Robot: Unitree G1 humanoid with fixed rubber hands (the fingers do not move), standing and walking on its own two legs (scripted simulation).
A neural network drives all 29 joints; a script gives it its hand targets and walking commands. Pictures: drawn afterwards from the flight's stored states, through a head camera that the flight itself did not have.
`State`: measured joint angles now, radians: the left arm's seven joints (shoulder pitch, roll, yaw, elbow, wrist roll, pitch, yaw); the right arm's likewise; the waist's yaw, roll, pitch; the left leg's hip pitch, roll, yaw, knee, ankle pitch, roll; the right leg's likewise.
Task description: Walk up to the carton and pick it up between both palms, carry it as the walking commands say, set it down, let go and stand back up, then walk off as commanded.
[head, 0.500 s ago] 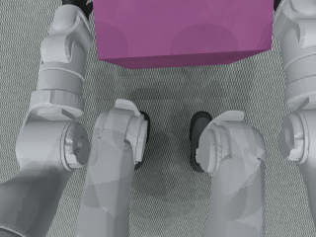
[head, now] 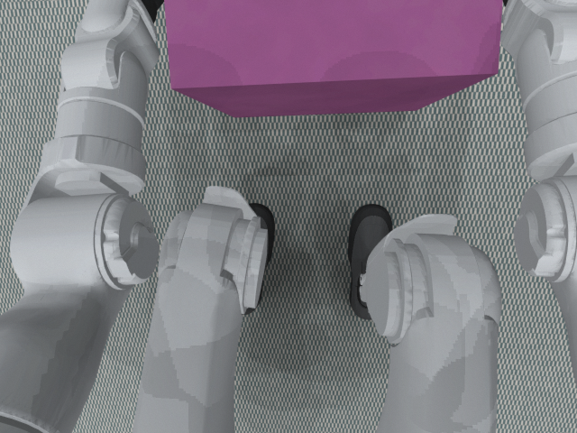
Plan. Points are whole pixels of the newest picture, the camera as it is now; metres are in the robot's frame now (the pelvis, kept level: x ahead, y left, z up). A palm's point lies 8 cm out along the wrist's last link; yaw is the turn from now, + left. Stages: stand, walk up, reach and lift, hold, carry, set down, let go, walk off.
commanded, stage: set down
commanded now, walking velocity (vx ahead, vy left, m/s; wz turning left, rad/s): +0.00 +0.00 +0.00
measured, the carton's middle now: out of the picture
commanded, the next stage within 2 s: none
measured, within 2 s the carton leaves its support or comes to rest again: neither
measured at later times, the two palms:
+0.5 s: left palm out of the picture +0.53 +0.21 -0.15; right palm out of the picture +0.57 -0.17 -0.16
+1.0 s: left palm (137, 1) +0.53 +0.21 -0.16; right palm out of the picture +0.57 -0.17 -0.17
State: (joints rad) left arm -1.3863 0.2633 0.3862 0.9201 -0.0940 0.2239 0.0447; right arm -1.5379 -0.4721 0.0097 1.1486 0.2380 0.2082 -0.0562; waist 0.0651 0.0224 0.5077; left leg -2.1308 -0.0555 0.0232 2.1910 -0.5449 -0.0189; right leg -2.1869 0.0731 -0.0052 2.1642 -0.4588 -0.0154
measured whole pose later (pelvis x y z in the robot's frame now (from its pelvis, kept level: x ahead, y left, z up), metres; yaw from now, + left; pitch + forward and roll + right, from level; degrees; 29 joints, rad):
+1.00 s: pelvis +0.01 +0.00 -0.01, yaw +0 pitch +30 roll +1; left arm -1.36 0.24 0.41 0.95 -0.03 0.19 -0.02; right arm -1.49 -0.46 -0.07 1.20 0.18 0.17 -0.01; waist 0.07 0.00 0.44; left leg -2.20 -0.07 0.01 2.23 -0.56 -0.02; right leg -2.24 0.06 -0.02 2.20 -0.48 -0.02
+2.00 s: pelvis +0.03 +0.01 -0.01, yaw +1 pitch +30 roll +0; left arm -1.21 0.38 0.18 0.80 -0.27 0.15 0.11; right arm -1.29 -0.52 -0.11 0.88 0.25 0.15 -0.03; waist 0.05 0.02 0.52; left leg -2.16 -0.07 0.04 2.28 -0.65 0.01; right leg -2.19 0.04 -0.01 2.26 -0.58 0.00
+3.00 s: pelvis +0.03 +0.00 +0.23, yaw +0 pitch +27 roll +2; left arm -1.10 0.43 0.21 0.53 -0.26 0.35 0.07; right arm -1.21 -0.54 -0.16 0.64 0.22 0.34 0.02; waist 0.05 0.00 0.52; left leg -1.45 -0.06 0.00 1.43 -0.46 0.00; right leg -1.48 0.05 0.04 1.43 -0.42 -0.01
